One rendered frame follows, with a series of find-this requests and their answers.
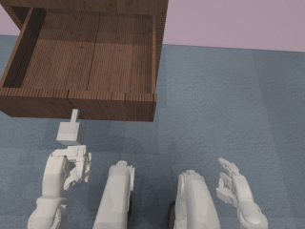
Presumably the right robot forearm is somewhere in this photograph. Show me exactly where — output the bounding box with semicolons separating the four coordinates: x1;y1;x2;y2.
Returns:
236;201;268;229

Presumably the robot left thigh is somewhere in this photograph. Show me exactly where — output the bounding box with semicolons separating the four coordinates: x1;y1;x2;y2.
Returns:
92;163;135;229

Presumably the robot right thigh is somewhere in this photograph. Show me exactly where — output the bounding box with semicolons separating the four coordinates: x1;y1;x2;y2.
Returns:
177;172;222;229

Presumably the robot thigh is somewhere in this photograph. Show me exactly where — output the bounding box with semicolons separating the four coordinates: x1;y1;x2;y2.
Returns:
92;163;135;229
177;172;222;229

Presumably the left robot forearm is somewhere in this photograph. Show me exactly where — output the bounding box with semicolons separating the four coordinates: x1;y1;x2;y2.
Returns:
27;196;68;229

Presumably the right robot hand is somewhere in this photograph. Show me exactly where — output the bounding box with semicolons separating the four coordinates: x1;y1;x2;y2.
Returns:
216;157;254;208

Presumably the handle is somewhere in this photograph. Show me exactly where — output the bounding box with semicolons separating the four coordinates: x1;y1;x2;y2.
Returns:
56;109;85;146

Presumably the left robot hand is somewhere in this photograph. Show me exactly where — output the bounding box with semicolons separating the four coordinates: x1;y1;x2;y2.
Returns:
42;145;92;198

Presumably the drawer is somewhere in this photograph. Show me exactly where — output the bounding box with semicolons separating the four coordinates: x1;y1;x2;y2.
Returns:
0;7;157;122

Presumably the cabinet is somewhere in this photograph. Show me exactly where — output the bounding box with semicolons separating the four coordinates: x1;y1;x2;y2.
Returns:
0;0;169;89

